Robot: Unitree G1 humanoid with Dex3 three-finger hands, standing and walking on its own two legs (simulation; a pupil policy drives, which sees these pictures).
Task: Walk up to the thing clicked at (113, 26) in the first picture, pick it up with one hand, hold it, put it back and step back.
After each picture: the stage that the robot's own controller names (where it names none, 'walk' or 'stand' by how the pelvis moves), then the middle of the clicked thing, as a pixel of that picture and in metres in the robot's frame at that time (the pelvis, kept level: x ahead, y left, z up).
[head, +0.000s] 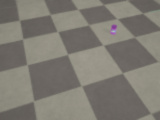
stand; (113, 29) +1.69 -0.41 -0.72
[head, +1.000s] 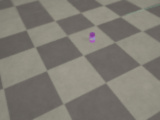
walk; (92, 37) +1.60 +0.01 -0.70
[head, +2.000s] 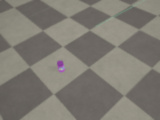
walk; (60, 66) +1.05 +0.30 -0.72
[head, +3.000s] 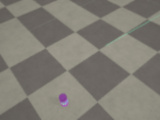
walk; (63, 100) +0.66 +0.23 -0.72
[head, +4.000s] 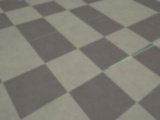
walk; out of the picture +0.48 +0.13 -0.70
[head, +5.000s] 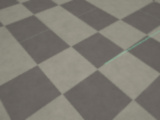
stand; out of the picture +0.41 +0.18 -0.72
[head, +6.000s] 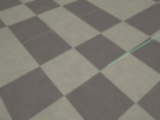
stand; out of the picture +0.39 +0.17 -0.72
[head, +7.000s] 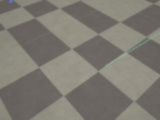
stand; out of the picture +0.42 +0.18 -0.72
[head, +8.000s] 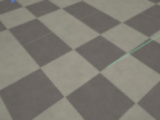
stand; out of the picture +0.40 +0.17 -0.73
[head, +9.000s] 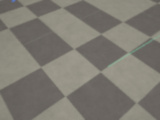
go down; out of the picture +0.40 +0.17 -0.73
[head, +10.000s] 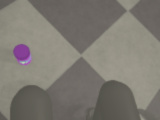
go down; (23, 55) +0.49 +0.21 -0.33
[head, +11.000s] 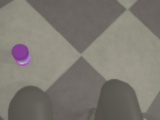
approach; (21, 55) +0.48 +0.21 -0.31
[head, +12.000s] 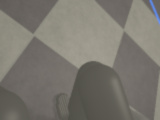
close in; out of the picture +0.47 +0.26 -0.23
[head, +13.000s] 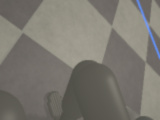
close; out of the picture +0.46 +0.27 -0.23
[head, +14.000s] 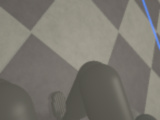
lift; out of the picture +0.42 +0.23 -0.23
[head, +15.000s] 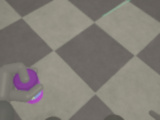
lift; (29, 87) +0.34 +0.18 -0.02
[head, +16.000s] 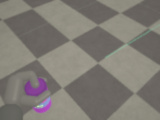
hold; (39, 95) +0.32 +0.16 +0.01
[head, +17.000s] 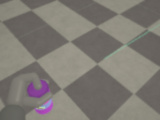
hold; (41, 97) +0.32 +0.16 -0.01
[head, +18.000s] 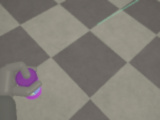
crouch; (29, 84) +0.37 +0.18 -0.07
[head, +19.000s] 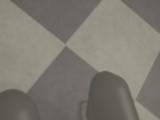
lower; out of the picture +0.51 +0.27 -0.11
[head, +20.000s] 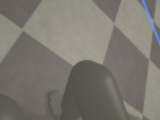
lower; out of the picture +0.45 +0.28 -0.24
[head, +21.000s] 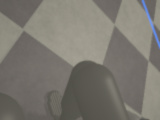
lower; out of the picture +0.45 +0.28 -0.24
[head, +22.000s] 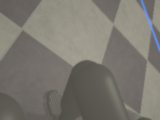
lower; out of the picture +0.45 +0.28 -0.24
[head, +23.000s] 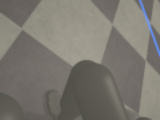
lower; out of the picture +0.45 +0.28 -0.24
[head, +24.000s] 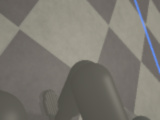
open; out of the picture +0.45 +0.26 -0.25
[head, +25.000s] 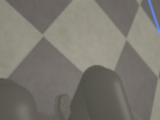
stand; out of the picture +0.45 +0.24 -0.25
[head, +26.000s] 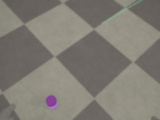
stand; (52, 102) +0.43 +0.17 -0.57
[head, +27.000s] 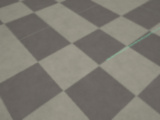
stand; out of the picture +0.40 +0.17 -0.66
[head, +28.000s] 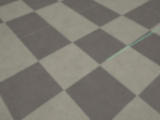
stand; out of the picture +0.40 +0.16 -0.67
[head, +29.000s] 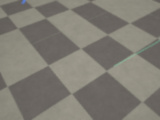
stand; out of the picture +0.42 +0.15 -0.72
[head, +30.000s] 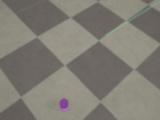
walk; (64, 105) +0.47 +0.12 -0.70
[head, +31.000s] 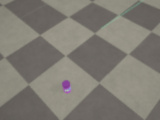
walk; (66, 86) +0.69 +0.19 -0.70
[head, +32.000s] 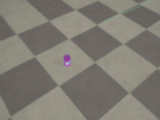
stand; (67, 60) +1.05 +0.15 -0.70
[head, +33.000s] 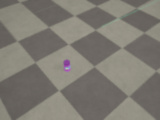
stand; (67, 65) +1.06 +0.17 -0.72
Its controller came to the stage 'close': yes
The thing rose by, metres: 0.70
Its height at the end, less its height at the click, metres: +0.00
